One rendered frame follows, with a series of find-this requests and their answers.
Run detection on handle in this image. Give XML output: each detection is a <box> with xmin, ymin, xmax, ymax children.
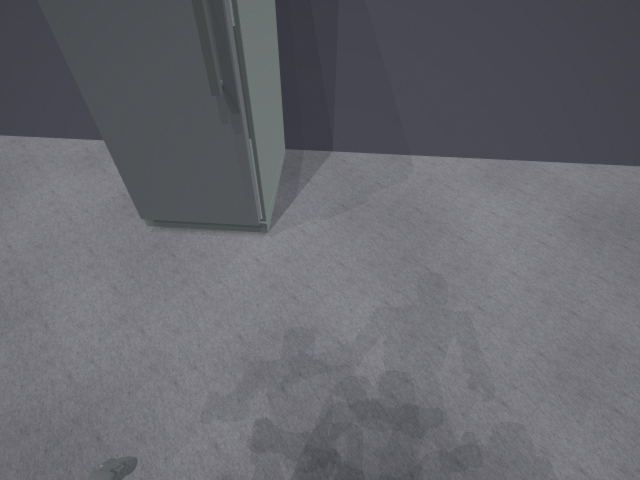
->
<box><xmin>191</xmin><ymin>0</ymin><xmax>223</xmax><ymax>96</ymax></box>

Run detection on left robot hand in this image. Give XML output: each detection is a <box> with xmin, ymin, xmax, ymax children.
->
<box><xmin>84</xmin><ymin>456</ymin><xmax>138</xmax><ymax>480</ymax></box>

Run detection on fridge door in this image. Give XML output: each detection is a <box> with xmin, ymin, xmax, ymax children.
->
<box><xmin>37</xmin><ymin>0</ymin><xmax>261</xmax><ymax>226</ymax></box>

